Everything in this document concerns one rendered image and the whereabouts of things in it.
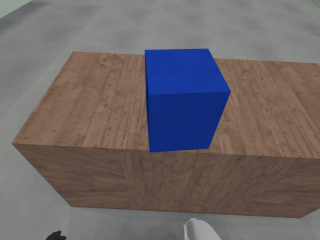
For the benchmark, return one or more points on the robot right thigh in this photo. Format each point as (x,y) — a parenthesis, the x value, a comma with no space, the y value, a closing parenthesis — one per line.
(198,230)

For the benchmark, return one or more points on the left robot hand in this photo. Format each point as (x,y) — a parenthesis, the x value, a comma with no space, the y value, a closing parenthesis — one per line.
(56,236)

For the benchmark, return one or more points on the carton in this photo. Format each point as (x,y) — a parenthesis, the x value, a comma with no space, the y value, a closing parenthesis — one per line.
(186,94)

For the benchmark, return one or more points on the pedestal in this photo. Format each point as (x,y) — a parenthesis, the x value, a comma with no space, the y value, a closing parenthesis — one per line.
(88,138)

